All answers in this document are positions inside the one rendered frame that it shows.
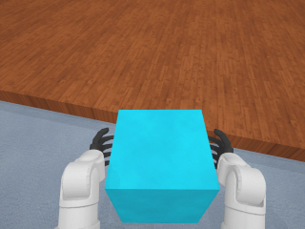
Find right robot forearm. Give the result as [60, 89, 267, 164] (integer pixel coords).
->
[216, 153, 267, 229]

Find left robot hand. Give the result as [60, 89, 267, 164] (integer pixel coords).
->
[90, 127, 114, 166]

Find carton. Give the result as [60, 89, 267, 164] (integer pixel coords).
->
[104, 110, 220, 223]

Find right robot hand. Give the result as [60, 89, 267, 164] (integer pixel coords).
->
[208, 129, 234, 170]

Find left robot forearm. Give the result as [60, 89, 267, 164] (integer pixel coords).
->
[54, 149, 105, 229]

